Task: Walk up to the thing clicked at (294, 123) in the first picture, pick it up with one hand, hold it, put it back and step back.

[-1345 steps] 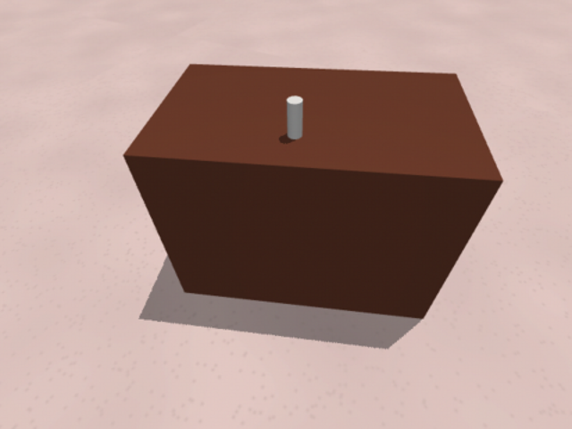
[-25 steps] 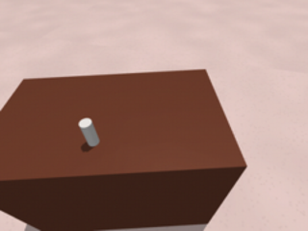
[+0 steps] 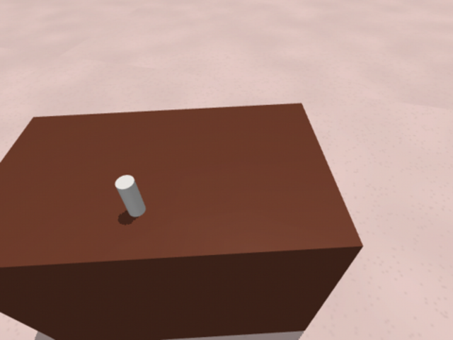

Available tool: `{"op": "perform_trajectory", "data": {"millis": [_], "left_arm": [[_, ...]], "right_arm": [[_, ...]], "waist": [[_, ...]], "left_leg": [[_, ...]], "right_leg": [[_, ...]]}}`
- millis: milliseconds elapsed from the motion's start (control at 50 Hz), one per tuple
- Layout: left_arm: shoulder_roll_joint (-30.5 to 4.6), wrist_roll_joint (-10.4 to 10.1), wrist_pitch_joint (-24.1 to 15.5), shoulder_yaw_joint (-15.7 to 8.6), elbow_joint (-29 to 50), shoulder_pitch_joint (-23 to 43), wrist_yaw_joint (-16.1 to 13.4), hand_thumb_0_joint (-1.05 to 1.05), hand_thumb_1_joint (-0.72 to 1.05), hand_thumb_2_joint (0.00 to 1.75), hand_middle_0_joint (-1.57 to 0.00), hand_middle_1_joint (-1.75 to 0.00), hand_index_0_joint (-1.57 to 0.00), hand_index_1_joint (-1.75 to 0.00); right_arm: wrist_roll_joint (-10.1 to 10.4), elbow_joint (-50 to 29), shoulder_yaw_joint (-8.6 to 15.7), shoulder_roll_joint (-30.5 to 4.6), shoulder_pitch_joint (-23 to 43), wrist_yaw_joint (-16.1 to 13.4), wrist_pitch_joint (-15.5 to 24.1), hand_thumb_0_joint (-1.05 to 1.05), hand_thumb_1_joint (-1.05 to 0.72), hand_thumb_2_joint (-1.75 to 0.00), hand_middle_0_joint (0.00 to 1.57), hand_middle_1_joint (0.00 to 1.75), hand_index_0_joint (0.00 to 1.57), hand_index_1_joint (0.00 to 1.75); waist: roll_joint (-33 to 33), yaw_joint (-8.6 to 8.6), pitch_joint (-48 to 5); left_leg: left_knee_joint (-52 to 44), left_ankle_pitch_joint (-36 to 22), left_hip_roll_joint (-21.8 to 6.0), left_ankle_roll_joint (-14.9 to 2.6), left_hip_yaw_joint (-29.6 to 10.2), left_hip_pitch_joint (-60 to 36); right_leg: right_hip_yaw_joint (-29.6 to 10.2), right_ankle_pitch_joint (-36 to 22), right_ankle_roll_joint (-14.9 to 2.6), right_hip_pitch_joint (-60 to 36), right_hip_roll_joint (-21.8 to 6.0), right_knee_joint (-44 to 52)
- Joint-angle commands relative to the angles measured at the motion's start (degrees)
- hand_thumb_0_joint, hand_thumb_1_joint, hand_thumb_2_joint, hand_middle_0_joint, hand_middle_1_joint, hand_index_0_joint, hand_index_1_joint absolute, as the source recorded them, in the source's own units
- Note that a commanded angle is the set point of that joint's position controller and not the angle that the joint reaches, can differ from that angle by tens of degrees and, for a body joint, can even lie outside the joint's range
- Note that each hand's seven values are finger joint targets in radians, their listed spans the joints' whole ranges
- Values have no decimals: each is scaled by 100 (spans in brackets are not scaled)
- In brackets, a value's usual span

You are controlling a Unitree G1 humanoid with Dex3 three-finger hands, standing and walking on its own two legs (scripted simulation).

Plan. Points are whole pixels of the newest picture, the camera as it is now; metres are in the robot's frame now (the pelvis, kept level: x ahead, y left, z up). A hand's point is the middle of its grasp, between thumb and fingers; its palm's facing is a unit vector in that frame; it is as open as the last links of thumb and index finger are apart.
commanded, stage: stand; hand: left
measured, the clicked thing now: (131, 196) +0.46 +0.25 -0.03
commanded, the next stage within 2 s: none
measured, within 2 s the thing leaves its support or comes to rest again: neither
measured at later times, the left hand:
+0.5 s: hand out of the picture +0.07 +0.25 -0.16, palm faces -0.03 -0.94 -0.34, open 7.4 cm
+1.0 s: hand out of the picture +0.07 +0.25 -0.16, palm faces -0.03 -0.94 -0.34, open 7.4 cm
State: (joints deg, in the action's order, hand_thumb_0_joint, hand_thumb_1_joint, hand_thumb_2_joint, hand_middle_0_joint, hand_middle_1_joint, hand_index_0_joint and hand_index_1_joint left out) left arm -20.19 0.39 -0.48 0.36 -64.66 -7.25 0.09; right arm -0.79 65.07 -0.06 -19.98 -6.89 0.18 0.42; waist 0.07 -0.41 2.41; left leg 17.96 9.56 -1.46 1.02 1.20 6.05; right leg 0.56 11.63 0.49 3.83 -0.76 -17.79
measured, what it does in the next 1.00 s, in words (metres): stands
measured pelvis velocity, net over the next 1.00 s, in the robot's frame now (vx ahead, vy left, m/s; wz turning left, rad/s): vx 0.00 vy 0.00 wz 0.00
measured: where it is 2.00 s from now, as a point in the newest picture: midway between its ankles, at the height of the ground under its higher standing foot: outside the picture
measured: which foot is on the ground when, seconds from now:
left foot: down 0.00-1.00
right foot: down 0.00-1.00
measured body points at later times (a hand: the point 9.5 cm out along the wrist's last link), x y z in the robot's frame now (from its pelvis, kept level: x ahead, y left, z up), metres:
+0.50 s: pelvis +0.00 +0.00 +0.00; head +0.01 +0.00 +0.45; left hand +0.07 +0.30 -0.13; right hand +0.06 -0.30 -0.13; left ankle +0.00 +0.13 -0.75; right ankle -0.02 -0.12 -0.75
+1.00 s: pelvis +0.00 +0.00 +0.00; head +0.01 +0.00 +0.45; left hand +0.08 +0.30 -0.13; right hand +0.07 -0.30 -0.13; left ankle +0.00 +0.13 -0.75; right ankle -0.02 -0.12 -0.75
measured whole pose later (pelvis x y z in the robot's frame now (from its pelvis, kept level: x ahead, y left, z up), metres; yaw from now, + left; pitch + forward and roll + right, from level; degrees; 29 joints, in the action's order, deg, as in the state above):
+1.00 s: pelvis +0.00 +0.00 +0.00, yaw +0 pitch -2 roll +0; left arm -20.3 0.4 -0.5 0.1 -64.2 -7.3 0.2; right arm -0.7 64.8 0.2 -19.8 -6.7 0.2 0.5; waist -0.2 -0.4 2.6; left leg 17.9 9.9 -1.4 0.9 1.3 5.7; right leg 0.4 11.8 0.6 3.5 -0.9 -17.6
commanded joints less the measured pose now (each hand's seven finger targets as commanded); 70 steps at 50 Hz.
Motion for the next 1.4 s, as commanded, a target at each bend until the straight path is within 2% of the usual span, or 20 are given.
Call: {"op": "perform_trajectory", "data": {"millis": [0, 60, 140, 160, 320, 460, 520, 600, 840, 1080, 1160, 1280, 1380], "left_arm": [[-1245, 16, -115, -242, 338, 212, -97, 0, 90, 90, -20, -30, -20, -30], [-1232, 19, -119, -230, 342, 198, -91, 0, 90, 90, -20, -30, -20, -30], [-1213, 23, -107, -227, 337, 210, -97, 0, 90, 90, -20, -30, -20, -30], [-1239, 25, -117, -236, 347, 204, -94, 0, 90, 90, -20, -30, -20, -30], [-1235, 13, -121, -236, 347, 217, -90, 0, 90, 90, -20, -30, -20, -30], [-1233, 15, -122, -236, 381, 225, -90, 0, 90, 90, -20, -30, -20, -30], [-1214, 19, -116, -221, 357, 181, -82, 0, 90, 90, -20, -30, -20, -30], [-1237, 22, -115, -241, 351, 180, -90, 0, 90, 90, -20, -30, -20, -30], [-1197, 15, -126, -232, 372, 172, -93, 0, 90, 90, -20, -30, -20, -30], [-1197, 19, -124, -243, 380, 145, -84, 0, 90, 90, -20, -30, -20, -30], [-1206, 18, -111, -251, 387, 160, -82, 0, 90, 90, -20, -30, -20, -30], [-1236, 19, -125, -257, 406, 180, -92, 0, 90, 90, -20, -30, -20, -30], [-1244, 20, -119, -259, 397, 170, -87, 0, 90, 90, -20, -30, -20, -30]], "right_arm": [[19, -335, 204, -1214, 237, -84, 114, 0, -90, -90, 20, 30, 20, 30], [19, -335, 200, -1187, 232, -80, 123, 0, -90, -90, 20, 30, 20, 30], [14, -333, 203, -1205, 200, -84, 110, 0, -90, -90, 20, 30, 20, 30], [11, -344, 206, -1200, 211, -83, 110, 0, -90, -90, 20, 30, 20, 30], [12, -319, 211, -1185, 182, -71, 106, 0, -90, -90, 20, 30, 20, 30], [9, -331, 214, -1154, 196, -75, 121, 0, -90, -90, 20, 30, 20, 30], [16, -306, 208, -1176, 201, -76, 109, 0, -90, -90, 20, 30, 20, 30], [13, -310, 228, -1207, 184, -77, 98, 0, -90, -90, 20, 30, 20, 30], [23, -339, 230, -1196, 241, -82, 112, 0, -90, -90, 20, 30, 20, 30], [27, -344, 226, -1195, 276, -74, 117, 0, -90, -90, 20, 30, 20, 30], [20, -331, 234, -1219, 254, -80, 114, 0, -90, -90, 20, 30, 20, 30], [27, -349, 245, -1189, 250, -73, 124, 0, -90, -90, 20, 30, 20, 30], [20, -336, 223, -1167, 243, -78, 123, 0, -90, -90, 20, 30, 20, 30]], "waist": [[56, 39, -353], [13, 28, -307], [46, 10, -192], [27, 26, -287], [35, 12, -235], [27, 20, -335], [34, 24, -222], [14, 10, -269], [13, 35, -312], [-4, 42, -306], [78, 31, -250], [-1, 15, -383], [12, 30, -326]], "left_leg": [[-205, -920, -659, -183, -503, -235], [-241, -968, -645, -155, -510, -228], [-276, -692, -636, -164, -523, -116], [-236, -789, -657, -189, -519, -193], [-278, -693, -613, -162, -505, -99], [-245, -985, -644, -148, -512, -182], [-279, -727, -632, -159, -514, -147], [-268, -691, -632, -180, -506, -191], [-205, -1106, -665, -169, -517, -245], [-213, -989, -671, -179, -509, -285], [-264, -755, -643, -170, -486, -204], [-214, -1062, -666, -172, -499, -278], [-231, -983, -659, -181, -479, -251]], "right_leg": [[-496, -1008, -161, 173, -711, 270], [-467, -973, -148, 235, -679, 275], [-480, -742, -132, 277, -685, 338], [-487, -865, -146, 225, -700, 311], [-498, -792, -143, 215, -699, 350], [-470, -982, -159, 170, -696, 269], [-482, -788, -142, 245, -690, 340], [-506, -780, -157, 231, -702, 362], [-448, -1111, -156, 171, -697, 260], [-470, -1000, -149, 187, -708, 331], [-500, -827, -152, 205, -704, 380], [-465, -1096, -168, 136, -704, 275], [-485, -1025, -165, 170, -714, 295]]}}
